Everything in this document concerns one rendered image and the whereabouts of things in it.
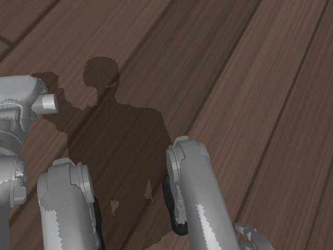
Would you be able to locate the right robot hand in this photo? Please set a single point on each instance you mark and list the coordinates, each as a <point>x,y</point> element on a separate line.
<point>259,241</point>

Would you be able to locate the can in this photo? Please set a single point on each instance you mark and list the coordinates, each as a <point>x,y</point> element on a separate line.
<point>45,104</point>

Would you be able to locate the left robot foot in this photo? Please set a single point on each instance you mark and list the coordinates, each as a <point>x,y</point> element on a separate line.
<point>98,218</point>

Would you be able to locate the right robot foot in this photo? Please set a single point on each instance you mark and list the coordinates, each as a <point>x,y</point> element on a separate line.
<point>179,229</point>

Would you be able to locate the left robot arm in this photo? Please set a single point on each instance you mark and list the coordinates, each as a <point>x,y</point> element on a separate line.
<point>15,120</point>

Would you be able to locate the left robot hand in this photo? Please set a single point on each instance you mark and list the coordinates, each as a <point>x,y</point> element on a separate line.
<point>23,88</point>

